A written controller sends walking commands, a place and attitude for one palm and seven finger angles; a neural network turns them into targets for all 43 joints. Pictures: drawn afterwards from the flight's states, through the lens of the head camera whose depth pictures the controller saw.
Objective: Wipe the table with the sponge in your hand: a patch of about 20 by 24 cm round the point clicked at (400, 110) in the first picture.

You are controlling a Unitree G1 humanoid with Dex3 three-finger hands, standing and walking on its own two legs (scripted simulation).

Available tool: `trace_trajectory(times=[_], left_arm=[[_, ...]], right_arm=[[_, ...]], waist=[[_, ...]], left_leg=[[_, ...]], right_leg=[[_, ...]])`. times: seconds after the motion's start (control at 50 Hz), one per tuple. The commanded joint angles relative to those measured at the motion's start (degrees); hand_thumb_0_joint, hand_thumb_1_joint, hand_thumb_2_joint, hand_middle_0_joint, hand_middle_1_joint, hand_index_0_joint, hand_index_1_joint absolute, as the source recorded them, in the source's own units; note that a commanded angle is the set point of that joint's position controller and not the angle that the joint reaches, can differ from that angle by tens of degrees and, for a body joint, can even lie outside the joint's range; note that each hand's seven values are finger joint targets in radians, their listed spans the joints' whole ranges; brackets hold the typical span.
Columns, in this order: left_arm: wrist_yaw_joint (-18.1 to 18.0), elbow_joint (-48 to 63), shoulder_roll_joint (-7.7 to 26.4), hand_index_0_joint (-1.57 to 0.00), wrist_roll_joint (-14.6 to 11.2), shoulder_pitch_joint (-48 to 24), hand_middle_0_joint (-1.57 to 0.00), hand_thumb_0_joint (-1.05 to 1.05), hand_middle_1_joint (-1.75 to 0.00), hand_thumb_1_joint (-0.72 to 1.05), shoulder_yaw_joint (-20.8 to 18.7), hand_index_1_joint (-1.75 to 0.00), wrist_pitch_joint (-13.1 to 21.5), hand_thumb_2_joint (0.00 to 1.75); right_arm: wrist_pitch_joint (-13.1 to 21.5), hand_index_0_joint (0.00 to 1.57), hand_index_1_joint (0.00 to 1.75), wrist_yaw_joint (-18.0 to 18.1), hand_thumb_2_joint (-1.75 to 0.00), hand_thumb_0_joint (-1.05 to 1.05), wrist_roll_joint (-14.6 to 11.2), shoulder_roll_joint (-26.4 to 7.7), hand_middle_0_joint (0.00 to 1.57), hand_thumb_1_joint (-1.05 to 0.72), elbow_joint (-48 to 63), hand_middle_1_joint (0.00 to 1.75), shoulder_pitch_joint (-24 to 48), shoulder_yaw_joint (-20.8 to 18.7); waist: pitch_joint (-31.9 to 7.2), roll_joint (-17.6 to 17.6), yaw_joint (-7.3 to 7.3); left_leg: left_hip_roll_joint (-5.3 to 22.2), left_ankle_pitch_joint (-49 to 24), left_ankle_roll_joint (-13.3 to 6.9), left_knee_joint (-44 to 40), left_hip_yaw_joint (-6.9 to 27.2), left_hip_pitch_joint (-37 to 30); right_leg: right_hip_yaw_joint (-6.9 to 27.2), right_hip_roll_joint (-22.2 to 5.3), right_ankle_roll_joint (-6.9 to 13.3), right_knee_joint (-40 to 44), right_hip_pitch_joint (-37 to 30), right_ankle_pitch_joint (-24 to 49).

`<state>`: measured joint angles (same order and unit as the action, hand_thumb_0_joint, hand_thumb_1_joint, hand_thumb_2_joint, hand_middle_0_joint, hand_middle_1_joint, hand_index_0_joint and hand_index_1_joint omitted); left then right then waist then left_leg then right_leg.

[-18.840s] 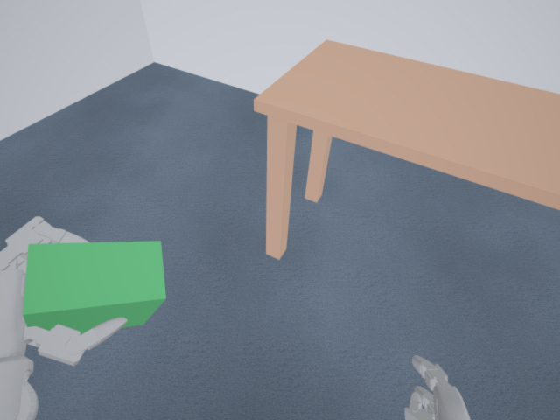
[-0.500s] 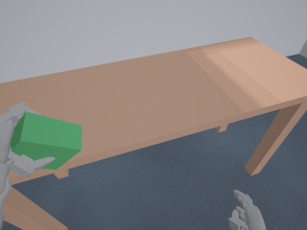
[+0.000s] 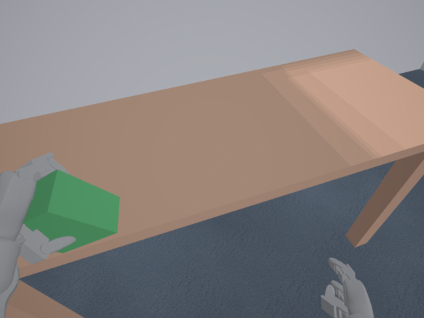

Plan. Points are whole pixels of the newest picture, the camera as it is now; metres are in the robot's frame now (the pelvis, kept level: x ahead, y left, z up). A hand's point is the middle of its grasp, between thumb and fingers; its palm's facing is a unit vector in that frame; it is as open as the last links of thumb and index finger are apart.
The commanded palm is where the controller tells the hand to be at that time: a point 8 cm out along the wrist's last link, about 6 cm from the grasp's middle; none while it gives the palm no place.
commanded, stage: turn the palm down, sponge in hand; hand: left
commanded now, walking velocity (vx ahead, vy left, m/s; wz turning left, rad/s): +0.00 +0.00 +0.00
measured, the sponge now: (71, 219) +0.21 +0.26 +0.13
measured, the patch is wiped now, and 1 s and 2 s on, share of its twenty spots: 0.00 0.00 0.00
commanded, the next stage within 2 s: move the sponge above the wiping area in 1.16 s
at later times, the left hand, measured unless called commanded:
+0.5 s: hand (29, 199) +0.21 +0.31 +0.18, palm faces +0.23 -0.19 -0.96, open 10.3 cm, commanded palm +0.17 +0.30 +0.24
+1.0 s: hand (47, 208) +0.21 +0.28 +0.17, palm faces +0.17 -0.09 -0.98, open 10.3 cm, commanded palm +0.17 +0.27 +0.24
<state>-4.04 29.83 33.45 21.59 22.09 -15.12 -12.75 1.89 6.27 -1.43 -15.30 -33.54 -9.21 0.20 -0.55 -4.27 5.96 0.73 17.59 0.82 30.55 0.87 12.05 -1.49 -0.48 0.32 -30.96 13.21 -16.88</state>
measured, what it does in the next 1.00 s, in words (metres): stands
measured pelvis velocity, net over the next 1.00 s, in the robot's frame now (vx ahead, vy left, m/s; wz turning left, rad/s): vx -0.02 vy -0.01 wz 0.01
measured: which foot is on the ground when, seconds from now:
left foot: down 0.00-1.00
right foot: down 0.00-1.00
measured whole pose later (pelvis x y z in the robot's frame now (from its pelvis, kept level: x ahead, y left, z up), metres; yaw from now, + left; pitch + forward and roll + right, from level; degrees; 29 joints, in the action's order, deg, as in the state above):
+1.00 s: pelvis -0.02 -0.01 +0.01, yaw +0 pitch -4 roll +1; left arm 4.0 20.6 33.9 44.7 7.4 -1.6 -24.9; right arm -0.7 3.5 -2.9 -15.9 -36.1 -1.3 2.9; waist 0.5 -6.7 7.8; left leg 1.0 12.2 1.4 22.8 1.5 6.7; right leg -2.2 -0.2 1.3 -25.0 8.4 -12.6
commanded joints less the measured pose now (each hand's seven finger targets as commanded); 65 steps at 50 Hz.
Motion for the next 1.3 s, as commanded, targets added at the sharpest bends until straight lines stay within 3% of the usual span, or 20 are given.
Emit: trace_trajectory(times=[0.0,0.06,0.14,0.16,0.34,0.36,0.54,0.56,0.64,0.66,0.74,0.76,0.84,0.86,0.94,0.96,1.04,1.06,1.24,1.28], left_arm=[[-2.58,8.9,14.06,-1.2,4.27,-10.55,-1.2,0.0,-1.6,0.1,-8.82,-1.6,-1.69,1.3],[-1.41,8.06,12.32,-1.2,6.66,-14.48,-1.2,0.0,-1.6,0.1,-5.18,-1.6,-5.05,1.3],[1.22,8.71,14.69,-1.2,10.03,-17.1,-1.2,0.0,-1.6,0.1,-4.57,-1.6,-8.32,1.3],[1.91,9.47,12.1,-1.2,11.04,-18.83,-1.2,0.0,-1.6,0.1,-1.06,-1.6,-8.42,1.3],[3.72,7.99,16.29,-1.2,17.67,-25.06,-1.2,0.0,-1.6,0.1,-1.92,-1.6,-10.6,1.3],[3.66,8.05,14.05,-1.2,18.51,-27.13,-1.2,0.0,-1.6,0.1,0.93,-1.6,-10.54,1.3],[6.28,5.82,15.45,-1.2,23.21,-30.02,-1.2,0.0,-1.6,0.1,2.91,-1.6,-13.5,1.3],[6.37,4.85,13.32,-1.2,23.7,-29.94,-1.2,0.0,-1.6,0.1,4.99,-1.6,-13.19,1.3],[6.68,4.23,16.32,-1.2,24.67,-27.29,-1.2,0.0,-1.6,0.1,1.63,-1.6,-13.17,1.3],[6.5,3.45,13.59,-1.2,24.8,-27.99,-1.2,0.0,-1.6,0.1,4.39,-1.6,-12.79,1.3],[5.88,3.27,16.36,-1.2,25.7,-28.9,-1.2,0.0,-1.6,0.1,1.85,-1.6,-12.26,1.3],[5.61,2.4,13.41,-1.2,25.54,-29.37,-1.2,0.0,-1.6,0.1,4.7,-1.6,-11.87,1.3],[5.31,3.44,16.54,-1.2,25.59,-28.9,-1.2,0.0,-1.6,0.1,1.76,-1.6,-11.51,1.3],[5.11,2.74,13.56,-1.2,25.58,-28.95,-1.2,0.0,-1.6,0.1,4.51,-1.6,-11.22,1.3],[5.27,1.55,16.03,-1.2,25.16,-28.22,-1.2,0.0,-1.6,0.1,2.05,-1.6,-11.45,1.3],[5.17,1.43,13.17,-1.2,25.24,-28.81,-1.2,0.0,-1.6,0.1,4.84,-1.6,-11.0,1.3],[5.08,1.6,16.6,-1.2,25.46,-28.55,-1.2,0.0,-1.6,0.1,1.76,-1.6,-10.94,1.3],[4.91,1.24,13.96,-1.2,25.39,-28.78,-1.2,0.0,-1.6,0.1,4.21,-1.6,-10.51,1.3],[4.85,1.68,15.79,-1.2,24.9,-28.79,-1.2,0.0,-1.6,0.1,2.14,-1.6,-10.68,1.3],[4.68,-2.89,14.12,-1.2,24.7,-29.61,-1.2,0.0,-1.6,0.1,3.94,-1.6,-10.63,1.3]], right_arm=[[2.0,0.2,0.3,0.57,-0.9,0.0,0.35,-5.89,0.2,-0.9,9.66,0.3,9.44,-1.69],[1.49,0.2,0.3,0.1,-0.9,0.0,-0.27,-4.91,0.2,-0.9,10.25,0.3,12.45,0.0],[0.74,0.2,0.3,-0.09,-0.9,0.0,-0.53,-5.23,0.2,-0.9,10.45,0.3,16.86,0.76],[0.78,0.2,0.3,-0.2,-0.9,0.0,-0.35,-4.81,0.2,-0.9,10.72,0.3,15.65,1.0],[-0.52,0.2,0.3,-0.9,-0.9,0.0,-0.53,-4.92,0.2,-0.9,9.82,0.3,20.74,1.78],[-0.43,0.2,0.3,-1.1,-0.9,0.0,-0.38,-4.58,0.2,-0.9,9.84,0.3,18.87,1.74],[-0.69,0.2,0.3,-1.81,-0.9,0.0,-0.95,-4.93,0.2,-0.9,9.5,0.3,23.93,2.1],[-0.38,0.2,0.3,-1.99,-0.9,0.0,-0.95,-4.65,0.2,-0.9,9.41,0.3,21.35,1.78],[-0.68,0.2,0.3,-2.25,-0.9,0.0,-1.05,-4.93,0.2,-0.9,9.26,0.3,23.94,1.8],[-0.56,0.2,0.3,-2.39,-0.9,0.0,-1.12,-4.54,0.2,-0.9,9.29,0.3,21.48,1.73],[-0.44,0.2,0.3,-2.46,-0.9,0.0,-1.18,-4.86,0.2,-0.9,9.18,0.3,24.03,1.67],[-0.07,0.2,0.3,-2.42,-0.9,0.0,-1.25,-4.42,0.2,-0.9,9.26,0.3,21.53,1.44],[0.48,0.2,0.3,-2.43,-0.9,0.0,-1.17,-4.89,0.2,-0.9,9.27,0.3,23.84,1.36],[0.91,0.2,0.3,-2.45,-0.9,0.0,-1.18,-4.39,0.2,-0.9,9.14,0.3,21.46,1.09],[0.98,0.2,0.3,-2.34,-0.9,0.0,-1.26,-4.87,0.2,-0.9,8.94,0.3,23.39,1.18],[1.2,0.2,0.3,-2.41,-0.9,0.0,-1.3,-4.46,0.2,-0.9,8.87,0.3,21.08,0.91],[1.33,0.2,0.3,-2.17,-0.9,0.0,-1.2,-4.88,0.2,-0.9,8.99,0.3,23.08,0.94],[1.58,0.2,0.3,-2.23,-0.9,0.0,-1.2,-4.39,0.2,-0.9,9.09,0.3,20.93,0.76],[1.63,0.2,0.3,-2.25,-0.9,0.0,-1.35,-4.72,0.2,-0.9,9.22,0.3,23.04,0.86],[1.31,0.2,0.3,-2.02,-0.9,0.0,-1.2,-5.15,0.2,-0.9,7.76,0.3,20.04,0.33]], waist=[[-9.2,0.39,-0.1],[-8.29,-0.67,0.08],[-8.5,-2.48,1.1],[-9.5,-1.65,0.33],[-9.3,-3.34,1.83],[-11.02,-3.4,1.18],[-10.17,-2.89,2.07],[-11.7,-1.19,1.46],[-10.32,-0.2,2.53],[-10.89,0.8,1.56],[-9.17,-0.72,2.4],[-10.49,0.33,1.56],[-10.32,0.0,2.49],[-11.83,0.66,1.67],[-8.08,0.3,2.31],[-9.63,1.37,1.34],[-8.98,0.17,2.48],[-10.25,2.04,1.67],[-8.63,0.27,2.4],[-7.59,1.33,1.2]], left_leg=[[-0.48,-21.69,-1.97,-4.73,-1.92,-2.0],[-0.47,-21.09,-1.57,-6.48,-1.58,-2.11],[-0.44,-21.45,-1.59,-8.6,-0.79,-3.74],[-0.34,-21.97,-1.65,-8.67,-0.92,-4.3],[-0.6,-20.53,-1.79,-11.41,0.39,-4.99],[-0.64,-21.87,-1.63,-11.04,0.12,-5.71],[-1.49,-19.52,-2.39,-11.93,0.58,-5.13],[-1.6,-20.82,-2.33,-11.09,-0.07,-5.42],[-1.99,-18.99,-2.71,-11.16,0.07,-4.79],[-1.95,-19.2,-2.54,-10.81,-0.63,-4.53],[-2.28,-16.63,-2.69,-10.91,-0.2,-4.66],[-2.36,-16.92,-2.7,-10.25,-1.13,-4.71],[-2.74,-16.85,-2.84,-9.82,-0.58,-5.15],[-2.62,-17.96,-2.81,-9.16,-1.48,-5.12],[-2.75,-16.11,-2.83,-9.49,-0.9,-4.48],[-2.58,-16.62,-2.78,-9.06,-1.76,-4.44],[-2.91,-15.43,-2.87,-9.15,-1.15,-4.81],[-2.69,-16.08,-2.84,-8.79,-1.92,-4.43],[-2.77,-14.45,-2.75,-9.22,-1.39,-4.47],[-2.48,-13.08,-2.61,-9.86,-1.46,-3.59]], right_leg=[[-0.95,0.16,0.34,5.08,-5.93,16.09],[-1.26,0.42,0.86,6.14,-6.81,13.71],[-0.78,1.24,1.49,7.78,-8.26,13.53],[-1.34,0.74,1.32,7.63,-8.54,13.36],[-0.3,2.03,2.47,9.8,-10.4,11.36],[-1.09,1.27,2.4,9.27,-10.93,11.57],[0.43,2.11,2.86,10.22,-11.27,10.91],[-0.58,1.27,2.56,9.46,-11.8,11.45],[1.27,1.93,2.66,10.33,-11.24,11.23],[-0.13,1.05,2.25,9.71,-11.54,10.8],[1.99,1.9,2.64,10.84,-9.86,8.46],[0.64,0.93,2.12,10.16,-10.43,8.5],[3.04,1.6,2.51,10.59,-10.14,9.42],[1.24,0.63,2.01,9.52,-11.11,10.63],[3.54,1.26,2.27,10.86,-8.95,9.31],[1.62,0.43,1.71,9.88,-10.03,9.88],[4.18,1.1,2.23,10.83,-8.98,8.41],[2.07,0.28,1.64,9.8,-10.17,9.13],[3.72,0.98,2.05,10.66,-8.56,7.23],[2.01,0.53,1.57,10.94,-8.39,6.12]])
